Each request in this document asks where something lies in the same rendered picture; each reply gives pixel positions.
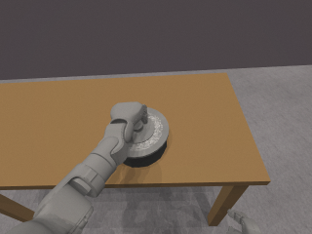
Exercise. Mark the pot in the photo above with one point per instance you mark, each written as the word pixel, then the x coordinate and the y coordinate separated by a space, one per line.
pixel 145 161

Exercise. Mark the robot right hand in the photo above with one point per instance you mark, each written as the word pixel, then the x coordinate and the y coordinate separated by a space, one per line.
pixel 248 225

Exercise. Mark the lid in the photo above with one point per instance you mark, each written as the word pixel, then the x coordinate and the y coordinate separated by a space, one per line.
pixel 151 138

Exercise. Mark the left robot forearm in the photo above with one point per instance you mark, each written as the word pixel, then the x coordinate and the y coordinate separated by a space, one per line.
pixel 90 176

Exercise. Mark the robot left hand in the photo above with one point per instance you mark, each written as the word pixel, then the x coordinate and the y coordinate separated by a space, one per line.
pixel 133 110

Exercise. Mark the knob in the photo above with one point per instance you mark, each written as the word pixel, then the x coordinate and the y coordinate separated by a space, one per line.
pixel 138 126

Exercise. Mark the robot left upper arm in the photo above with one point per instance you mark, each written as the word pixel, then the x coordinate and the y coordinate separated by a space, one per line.
pixel 67 213

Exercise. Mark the table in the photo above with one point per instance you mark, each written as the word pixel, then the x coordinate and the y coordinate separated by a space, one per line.
pixel 48 127

